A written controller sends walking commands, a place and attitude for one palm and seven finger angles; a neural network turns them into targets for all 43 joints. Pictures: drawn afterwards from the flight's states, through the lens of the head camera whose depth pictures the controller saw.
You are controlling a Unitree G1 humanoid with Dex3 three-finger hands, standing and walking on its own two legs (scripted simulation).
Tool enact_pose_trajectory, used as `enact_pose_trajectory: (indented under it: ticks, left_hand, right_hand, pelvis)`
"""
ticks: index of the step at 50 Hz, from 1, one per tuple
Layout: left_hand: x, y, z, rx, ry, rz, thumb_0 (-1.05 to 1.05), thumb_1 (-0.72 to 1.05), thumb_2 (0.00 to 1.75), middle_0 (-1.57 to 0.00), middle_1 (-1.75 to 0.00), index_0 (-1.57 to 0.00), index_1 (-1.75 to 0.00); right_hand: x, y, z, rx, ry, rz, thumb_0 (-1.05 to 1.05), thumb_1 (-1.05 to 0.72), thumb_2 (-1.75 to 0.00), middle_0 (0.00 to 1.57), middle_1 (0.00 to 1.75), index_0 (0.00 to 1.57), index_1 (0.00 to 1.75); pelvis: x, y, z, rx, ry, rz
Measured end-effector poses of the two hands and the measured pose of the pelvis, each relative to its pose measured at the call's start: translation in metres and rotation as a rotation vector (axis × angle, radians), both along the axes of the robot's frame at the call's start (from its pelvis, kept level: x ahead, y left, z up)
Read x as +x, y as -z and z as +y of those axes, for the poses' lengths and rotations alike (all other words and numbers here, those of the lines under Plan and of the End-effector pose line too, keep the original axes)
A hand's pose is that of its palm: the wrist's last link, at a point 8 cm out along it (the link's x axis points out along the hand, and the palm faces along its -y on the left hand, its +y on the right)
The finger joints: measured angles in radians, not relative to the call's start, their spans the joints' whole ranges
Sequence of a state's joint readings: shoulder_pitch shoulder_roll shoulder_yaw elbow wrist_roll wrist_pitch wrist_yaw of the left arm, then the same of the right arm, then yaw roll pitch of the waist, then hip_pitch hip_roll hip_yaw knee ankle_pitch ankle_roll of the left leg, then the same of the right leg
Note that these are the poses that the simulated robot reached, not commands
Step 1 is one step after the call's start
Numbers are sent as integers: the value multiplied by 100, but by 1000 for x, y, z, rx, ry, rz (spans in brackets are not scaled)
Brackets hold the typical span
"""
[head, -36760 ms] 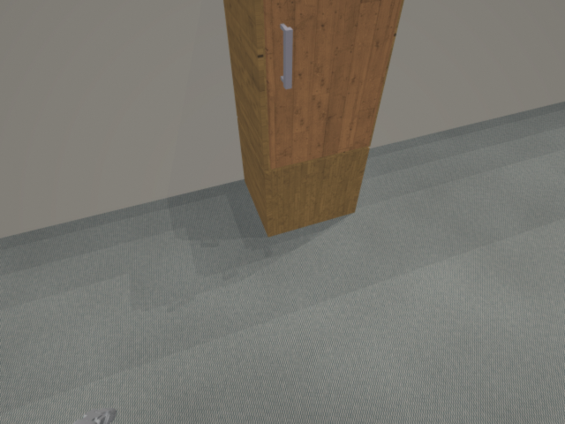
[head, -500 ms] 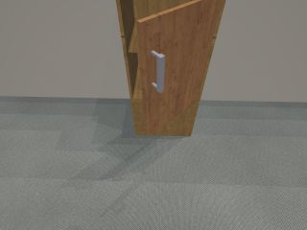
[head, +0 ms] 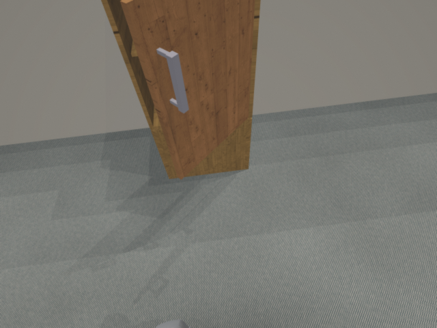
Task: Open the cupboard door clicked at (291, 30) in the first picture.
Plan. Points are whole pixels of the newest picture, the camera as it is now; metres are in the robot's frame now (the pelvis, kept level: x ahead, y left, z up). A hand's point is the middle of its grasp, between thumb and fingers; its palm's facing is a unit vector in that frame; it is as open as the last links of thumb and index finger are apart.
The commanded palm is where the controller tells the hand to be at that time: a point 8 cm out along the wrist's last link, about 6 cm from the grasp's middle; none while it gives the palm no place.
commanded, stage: walk to a spot facing it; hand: left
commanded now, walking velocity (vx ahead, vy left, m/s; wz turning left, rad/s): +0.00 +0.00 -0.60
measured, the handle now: (173, 82) +0.62 +0.16 +0.08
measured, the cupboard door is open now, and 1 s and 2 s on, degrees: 42 42 42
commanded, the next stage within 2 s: none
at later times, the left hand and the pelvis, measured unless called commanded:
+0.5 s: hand out of the picture +0.11 +0.22 -0.17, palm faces -0.18 -0.96 -0.23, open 7.3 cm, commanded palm none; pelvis +0.02 +0.03 +0.00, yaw -16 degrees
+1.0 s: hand (172, 289) +0.20 +0.13 -0.15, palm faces -0.58 -0.77 -0.27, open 7.3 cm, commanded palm none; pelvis +0.00 +0.03 +0.01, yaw -36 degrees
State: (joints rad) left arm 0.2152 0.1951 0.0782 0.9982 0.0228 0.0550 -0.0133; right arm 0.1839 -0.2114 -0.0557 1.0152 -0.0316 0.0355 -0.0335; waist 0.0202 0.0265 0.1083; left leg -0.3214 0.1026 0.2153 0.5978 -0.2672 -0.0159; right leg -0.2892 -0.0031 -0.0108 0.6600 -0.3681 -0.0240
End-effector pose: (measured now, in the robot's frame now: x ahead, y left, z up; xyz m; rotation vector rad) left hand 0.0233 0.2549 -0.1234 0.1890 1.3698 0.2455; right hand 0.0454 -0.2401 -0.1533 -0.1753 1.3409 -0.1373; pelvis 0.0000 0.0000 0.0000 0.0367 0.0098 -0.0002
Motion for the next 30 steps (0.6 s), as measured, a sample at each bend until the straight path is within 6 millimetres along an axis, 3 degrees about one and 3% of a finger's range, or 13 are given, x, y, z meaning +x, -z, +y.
enact_pose_trajectory:
  ticks: [3,10,16,21,25,30]
  left_hand:
    - [9,-5,-5,26,26,-23,0,91,90,-20,-30,-20,-30]
    - [21,-16,-17,25,98,5,0,91,90,-20,-30,-20,-30]
    - [38,-13,-15,-3,159,1,0,91,90,-20,-30,-21,-30]
    - [59,-4,-1,-27,208,-12,0,91,90,-20,-30,-21,-30]
    - [86,13,15,-47,257,-33,0,91,90,-20,-30,-21,-30]
    - [130,7,18,-56,352,-88,0,91,90,-20,-30,-20,-30]
  right_hand:
    - [0,2,-13,2,31,8,1,-91,-90,20,30,20,30]
    - [25,-21,-26,-17,105,-99,1,-91,-90,19,30,20,30]
    - [48,-36,-22,-34,144,-198,1,-91,-90,19,30,20,30]
    - [58,-47,-8,-59,170,-259,1,-91,-90,19,30,20,30]
    - [48,-46,3,-106,193,-293,1,-91,-90,20,30,20,30]
    - [-3,-50,17,-118,234,-195,0,-91,-90,20,30,20,30]
  pelvis:
    - [-1,-1,-7,-4,17,-2]
    - [3,-15,-11,4,114,8]
    - [7,-18,-2,-1,185,16]
    - [11,-16,15,-11,240,23]
    - [16,-3,32,-50,281,37]
    - [12,-11,37,-56,349,20]
